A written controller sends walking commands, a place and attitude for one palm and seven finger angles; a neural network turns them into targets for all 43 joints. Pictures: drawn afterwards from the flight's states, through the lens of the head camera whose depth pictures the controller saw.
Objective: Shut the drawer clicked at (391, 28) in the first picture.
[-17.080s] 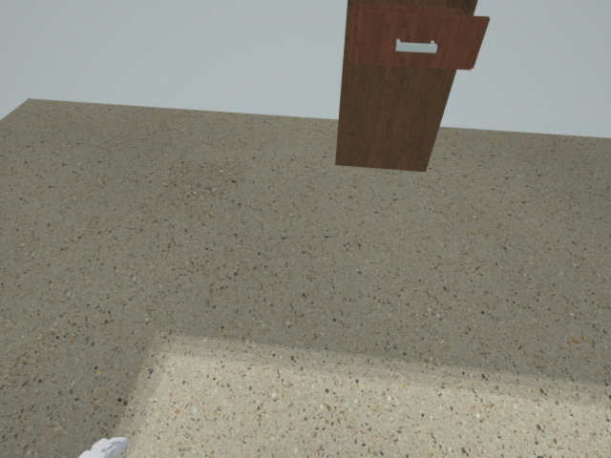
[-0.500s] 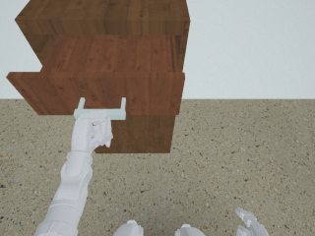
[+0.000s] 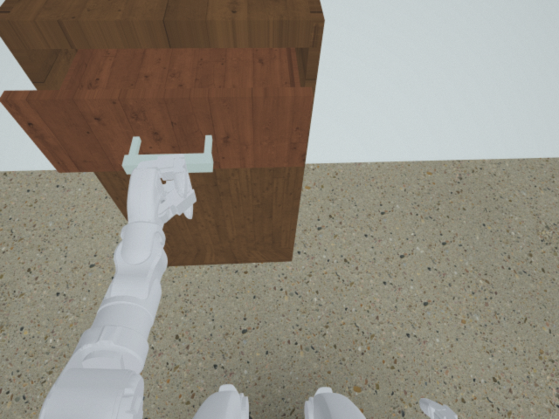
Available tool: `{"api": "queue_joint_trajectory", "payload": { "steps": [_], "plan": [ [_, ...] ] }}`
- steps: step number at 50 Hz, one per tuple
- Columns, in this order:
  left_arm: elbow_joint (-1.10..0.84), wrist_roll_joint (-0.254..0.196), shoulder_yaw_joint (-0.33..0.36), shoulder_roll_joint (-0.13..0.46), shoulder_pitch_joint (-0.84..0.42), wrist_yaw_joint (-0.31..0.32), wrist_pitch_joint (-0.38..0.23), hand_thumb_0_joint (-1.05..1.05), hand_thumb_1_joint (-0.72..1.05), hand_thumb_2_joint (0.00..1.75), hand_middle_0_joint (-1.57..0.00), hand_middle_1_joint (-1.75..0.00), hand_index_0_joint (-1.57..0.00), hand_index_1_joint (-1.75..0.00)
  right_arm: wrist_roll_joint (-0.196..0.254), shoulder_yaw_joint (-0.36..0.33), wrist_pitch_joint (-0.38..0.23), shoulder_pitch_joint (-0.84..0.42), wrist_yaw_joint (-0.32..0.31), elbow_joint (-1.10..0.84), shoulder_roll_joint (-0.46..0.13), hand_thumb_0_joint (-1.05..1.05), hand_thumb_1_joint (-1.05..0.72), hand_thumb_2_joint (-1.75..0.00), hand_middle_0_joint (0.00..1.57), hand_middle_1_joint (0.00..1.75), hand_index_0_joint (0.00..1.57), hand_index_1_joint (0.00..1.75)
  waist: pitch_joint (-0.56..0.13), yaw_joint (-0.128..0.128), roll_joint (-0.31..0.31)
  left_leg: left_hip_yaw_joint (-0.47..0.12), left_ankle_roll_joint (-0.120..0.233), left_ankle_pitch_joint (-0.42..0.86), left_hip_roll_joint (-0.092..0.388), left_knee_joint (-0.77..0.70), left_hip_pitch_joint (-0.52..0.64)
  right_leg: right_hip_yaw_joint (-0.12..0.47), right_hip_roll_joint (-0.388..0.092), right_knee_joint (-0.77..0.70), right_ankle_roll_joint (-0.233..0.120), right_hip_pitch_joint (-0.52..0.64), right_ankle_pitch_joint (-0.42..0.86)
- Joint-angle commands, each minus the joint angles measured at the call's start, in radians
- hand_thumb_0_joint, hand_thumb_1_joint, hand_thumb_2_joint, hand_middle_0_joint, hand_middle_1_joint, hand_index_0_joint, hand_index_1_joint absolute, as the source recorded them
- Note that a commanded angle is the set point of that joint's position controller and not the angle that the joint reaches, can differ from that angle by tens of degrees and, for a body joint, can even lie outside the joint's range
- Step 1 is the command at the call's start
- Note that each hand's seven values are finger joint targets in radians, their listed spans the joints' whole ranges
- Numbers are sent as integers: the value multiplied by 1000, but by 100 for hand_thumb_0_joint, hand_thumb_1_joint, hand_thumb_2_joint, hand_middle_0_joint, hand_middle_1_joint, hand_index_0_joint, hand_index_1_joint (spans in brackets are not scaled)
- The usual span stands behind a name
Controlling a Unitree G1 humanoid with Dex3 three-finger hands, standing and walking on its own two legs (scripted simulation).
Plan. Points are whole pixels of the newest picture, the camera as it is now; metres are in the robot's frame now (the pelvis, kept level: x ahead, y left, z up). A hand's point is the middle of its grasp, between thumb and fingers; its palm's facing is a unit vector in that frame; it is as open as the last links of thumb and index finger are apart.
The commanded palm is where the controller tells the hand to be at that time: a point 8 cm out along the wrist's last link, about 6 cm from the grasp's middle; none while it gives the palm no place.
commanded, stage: push the drawer shut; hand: left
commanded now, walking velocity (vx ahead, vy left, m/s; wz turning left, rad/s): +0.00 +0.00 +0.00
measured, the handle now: (170, 153) +0.50 +0.16 +0.06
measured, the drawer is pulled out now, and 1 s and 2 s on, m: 0.11 0.00 0.00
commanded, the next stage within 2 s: pull the fist back off the drawer in 1.38 s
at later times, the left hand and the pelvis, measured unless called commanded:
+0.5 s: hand (191, 161) +0.48 +0.12 +0.06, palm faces +0.03 -1.00 -0.04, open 3.2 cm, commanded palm +0.46 +0.18 +0.06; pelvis +0.00 -0.01 -0.01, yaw -1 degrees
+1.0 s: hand (192, 132) +0.54 +0.13 +0.06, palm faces +0.02 -1.00 -0.04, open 3.2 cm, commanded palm +0.53 +0.17 +0.06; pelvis +0.00 +0.00 -0.02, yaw -2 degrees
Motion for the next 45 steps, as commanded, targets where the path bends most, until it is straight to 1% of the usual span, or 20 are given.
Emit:
{"api": "queue_joint_trajectory", "payload": {
  "steps": [1, 3, 5, 8, 9, 10, 13, 16, 17, 19, 20, 22, 32, 34, 38, 40, 41, 42, 43, 45],
  "plan": [
    [-163, -6, 98, 203, -474, 5, -80, 0, 90, 90, -140, -160, -140, -160, -2, -62, -35, 79, -10, -91, -154, 0, -90, -90, 20, 30, 20, 30, -371, -31, -18, -95, -20, 208, 11, -120, 264, 67, 10, -139, 20, 108, 236],
    [-134, -6, 101, 211, -504, -4, -85, 0, 90, 90, -140, -160, -140, -160, -3, -61, -31, 86, -9, -87, -153, 0, -90, -90, 20, 30, 20, 30, -376, -36, -11, -90, -19, 215, 8, -117, 253, 72, 9, -139, 20, 118, 254],
    [-110, -7, 91, 192, -521, -12, -88, 0, 90, 90, -140, -160, -140, -160, -3, -61, -31, 97, -6, -84, -149, 0, -90, -90, 20, 30, 20, 30, -379, -36, 12, -87, -19, 226, 7, -113, 260, 73, 10, -141, 18, 114, 263],
    [-56, -8, 142, 249, -545, -21, -93, 0, 90, 90, -140, -160, -140, -160, -6, -63, -29, 118, -6, -78, -156, 0, -90, -90, 20, 30, 20, 30, -384, -40, -29, -79, -14, 221, 4, -102, 221, 85, 11, -144, 23, 139, 278],
    [-59, -10, 144, 256, -575, -26, -98, 0, 90, 90, -140, -160, -140, -160, -7, -60, -29, 121, -7, -77, -153, 0, -90, -90, 20, 30, 20, 30, -388, -44, -13, -71, -12, 217, 2, -98, 205, 96, 9, -147, 26, 156, 288],
    [-53, -8, 163, 282, -579, -28, -103, 0, 90, 90, -140, -160, -140, -160, -7, -61, -28, 127, -7, -77, -152, 0, -90, -90, 20, 30, 20, 30, -394, -34, -12, -68, -13, 218, 1, -97, 190, 102, 8, -145, 25, 176, 296],
    [-21, -7, 146, 257, -625, -40, -111, 0, 90, 90, -140, -160, -140, -160, -8, -63, -28, 142, -5, -67, -151, 0, -90, -90, 20, 30, 20, 30, -401, -55, -4, -70, -11, 230, 4, -89, 204, 96, 10, -140, 27, 149, 306],
    [27, -4, 184, 310, -645, -47, -117, 0, 90, 90, -140, -160, -140, -160, -11, -61, -26, 158, -4, -61, -158, 0, -90, -90, 20, 30, 20, 30, -395, -53, -2, -67, -8, 222, 1, -79, 171, 107, 11, -138, 26, 156, 305],
    [36, 0, 188, 320, -669, -49, -121, 0, 90, 90, -140, -160, -140, -160, -12, -61, -24, 166, -5, -56, -159, 0, -90, -90, 20, 30, 20, 30, -405, -61, -1, -68, -8, 231, 2, -79, 174, 108, 9, -137, 28, 157, 315],
    [53, 1, 191, 327, -707, -53, -125, 0, 90, 90, -140, -160, -140, -160, -13, -60, -23, 173, -5, -54, -157, 0, -90, -90, 20, 30, 20, 30, -400, -69, -1, -65, -6, 214, 2, -73, 156, 113, 9, -141, 30, 155, 302],
    [60, 2, 208, 345, -701, -53, -127, 0, 90, 90, -140, -160, -140, -160, -13, -62, -22, 177, -4, -54, -160, 0, -90, -90, 20, 30, 20, 30, -413, -62, 0, -65, -6, 214, 2, -72, 159, 115, 9, -140, 30, 158, 299],
    [74, 6, 208, 346, -718, -55, -131, 0, 90, 90, -140, -160, -140, -160, -14, -61, -18, 186, -3, -51, -160, 0, -90, -90, 20, 30, 20, 30, -431, -66, 19, -65, -6, 237, 3, -66, 171, 113, 11, -134, 29, 151, 319],
    [154, 28, 219, 379, -840, -53, -133, 0, 90, 90, -140, -160, -140, -160, -24, -61, -3, 227, 4, -37, -172, 0, -90, -90, 20, 30, 20, 30, -444, -103, 45, -82, -5, 247, 10, -53, 192, 96, 22, -126, 27, 77, 292],
    [173, 34, 241, 420, -877, -48, -130, 0, 90, 90, -140, -160, -140, -160, -26, -58, -1, 240, 3, -31, -178, 0, -90, -90, 20, 30, 20, 30, -435, -111, 34, -86, -2, 232, 11, -48, 167, 99, 23, -128, 28, 73, 273],
    [212, 49, 249, 441, -925, -44, -122, 0, 90, 90, -140, -160, -140, -160, -31, -54, 2, 257, 2, -32, -182, 0, -90, -90, 20, 30, 20, 30, -440, -130, 35, -89, 1, 228, 13, -38, 152, 94, 25, -123, 29, 52, 261],
    [217, 57, 261, 470, -958, -44, -121, 0, 90, 90, -140, -160, -140, -160, -35, -51, 4, 270, 2, -32, -184, 0, -90, -90, 20, 30, 20, 30, -453, -130, 63, -93, 0, 236, 14, -34, 152, 93, 26, -116, 27, 47, 259],
    [226, 61, 246, 452, -968, -46, -121, 0, 90, 90, -140, -160, -140, -160, -36, -51, 5, 275, 4, -32, -182, 0, -90, -90, 20, 30, 20, 30, -456, -135, 88, -97, -1, 252, 15, -33, 177, 88, 29, -111, 24, 22, 265],
    [242, 65, 246, 451, -970, -46, -116, 0, 90, 90, -140, -160, -140, -160, -38, -51, 8, 281, 6, -30, -186, 0, -90, -90, 20, 30, 20, 30, -466, -142, 84, -101, -1, 263, 18, -28, 188, 83, 30, -110, 25, 8, 268],
    [238, 68, 264, 483, -996, -44, -115, 0, 90, 90, -140, -160, -140, -160, -41, -51, 10, 287, 5, -29, -190, 0, -90, -90, 20, 30, 20, 30, -470, -143, 87, -106, -3, 265, 21, -27, 189, 79, 31, -105, 25, 3, 262],
    [244, 69, 253, 470, -1021, -45, -109, 0, 90, 90, -140, -160, -140, -160, -44, -49, 12, 297, 8, -30, -190, 0, -90, -90, 20, 30, 20, 30, -478, -152, 93, -108, -2, 265, 21, -24, 193, 76, 33, -108, 25, -7, 254]
  ]
}}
